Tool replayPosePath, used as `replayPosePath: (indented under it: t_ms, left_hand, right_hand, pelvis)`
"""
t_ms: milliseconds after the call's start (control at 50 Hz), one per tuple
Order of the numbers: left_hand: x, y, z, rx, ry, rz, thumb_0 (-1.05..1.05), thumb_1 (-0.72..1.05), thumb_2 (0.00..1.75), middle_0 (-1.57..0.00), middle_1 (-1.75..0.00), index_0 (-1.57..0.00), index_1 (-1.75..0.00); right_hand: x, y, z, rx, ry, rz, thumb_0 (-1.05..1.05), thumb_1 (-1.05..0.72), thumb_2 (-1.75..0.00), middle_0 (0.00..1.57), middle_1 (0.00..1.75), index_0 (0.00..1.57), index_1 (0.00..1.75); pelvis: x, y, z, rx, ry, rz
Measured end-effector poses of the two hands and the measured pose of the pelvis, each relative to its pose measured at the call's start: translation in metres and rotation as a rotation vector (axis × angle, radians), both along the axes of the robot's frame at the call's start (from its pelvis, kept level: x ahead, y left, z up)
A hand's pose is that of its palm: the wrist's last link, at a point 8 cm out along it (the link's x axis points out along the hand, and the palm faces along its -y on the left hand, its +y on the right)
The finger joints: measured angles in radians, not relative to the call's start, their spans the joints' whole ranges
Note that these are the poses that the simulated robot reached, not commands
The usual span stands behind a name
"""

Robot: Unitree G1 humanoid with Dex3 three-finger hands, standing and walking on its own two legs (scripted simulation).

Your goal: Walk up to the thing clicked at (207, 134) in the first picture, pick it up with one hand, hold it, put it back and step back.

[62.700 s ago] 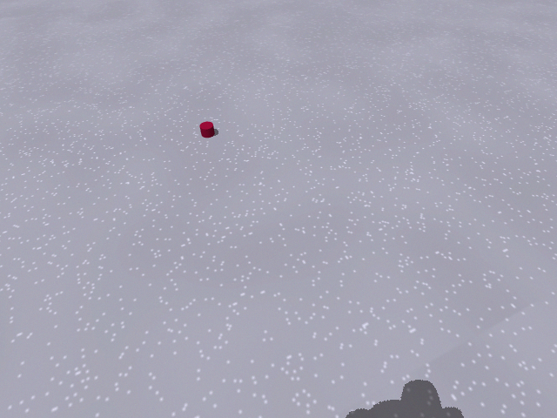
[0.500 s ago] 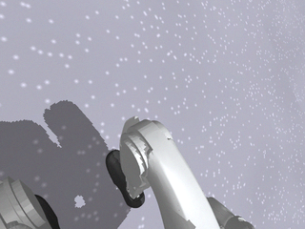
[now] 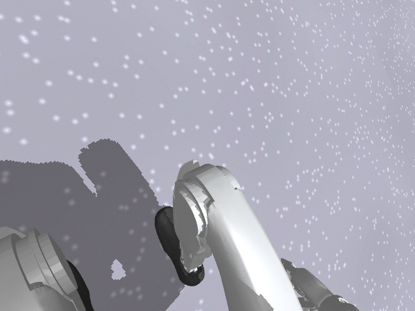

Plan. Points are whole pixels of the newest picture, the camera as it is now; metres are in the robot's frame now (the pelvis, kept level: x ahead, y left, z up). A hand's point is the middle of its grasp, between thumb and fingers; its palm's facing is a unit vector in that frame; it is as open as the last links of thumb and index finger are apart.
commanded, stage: settle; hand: left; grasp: from above
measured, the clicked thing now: out of the picture +0.49 +0.41 -0.25
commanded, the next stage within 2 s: lift in 0.48 s
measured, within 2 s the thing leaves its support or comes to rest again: neither
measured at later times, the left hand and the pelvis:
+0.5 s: hand out of the picture +0.47 +0.40 -0.14, palm faces -0.43 -0.12 -0.90, open 10.2 cm; pelvis -0.01 +0.00 +0.01, yaw +4 degrees
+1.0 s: hand out of the picture +0.42 +0.40 -0.05, palm faces -0.45 -0.17 -0.87, open 10.0 cm; pelvis -0.01 -0.01 +0.06, yaw +8 degrees
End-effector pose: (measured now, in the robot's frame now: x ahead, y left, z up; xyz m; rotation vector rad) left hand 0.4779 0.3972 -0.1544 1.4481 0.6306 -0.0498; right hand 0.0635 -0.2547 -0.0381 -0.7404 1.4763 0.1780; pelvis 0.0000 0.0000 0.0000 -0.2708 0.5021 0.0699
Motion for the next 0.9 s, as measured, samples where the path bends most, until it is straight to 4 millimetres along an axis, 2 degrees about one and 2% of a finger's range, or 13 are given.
replayPosePath:
  t_ms: [360,680,800,900]
  left_hand:
    - [-0.009,0.005,0.062,0.009,0.023,-0.048,0.0,-0.01,0.61,-0.51,-0.84,-0.56,-0.79]
    - [-0.007,-0.001,0.091,0.013,0.031,-0.032,0.0,-0.01,0.56,-0.54,-0.81,-0.6,-0.74]
    - [-0.017,-0.002,0.106,-0.016,0.054,-0.017,0.0,0.01,0.52,-0.55,-0.8,-0.61,-0.73]
    - [-0.031,-0.001,0.128,-0.034,0.059,-0.028,0.0,0.02,0.49,-0.56,-0.79,-0.62,-0.72]
  right_hand:
    - [0.022,-0.003,-0.006,0.021,-0.079,-0.054,0.0,-0.91,-0.89,0.21,0.3,0.2,0.3]
    - [0.01,-0.007,-0.013,0.031,-0.058,-0.132,0.0,-0.92,-0.9,0.21,0.3,0.2,0.3]
    - [0.007,-0.009,-0.006,0.03,-0.044,-0.167,0.0,-0.92,-0.9,0.21,0.3,0.2,0.3]
    - [0.013,-0.01,0.005,0.026,-0.06,-0.182,0.0,-0.92,-0.9,0.21,0.3,0.2,0.3]
  pelvis:
    - [-0.005,-0.002,0.01,0.028,0.04,0.037]
    - [-0.007,-0.006,0.018,0.053,0.071,0.052]
    - [-0.007,-0.006,0.03,0.062,0.088,0.059]
    - [-0.008,-0.006,0.044,0.068,0.099,0.069]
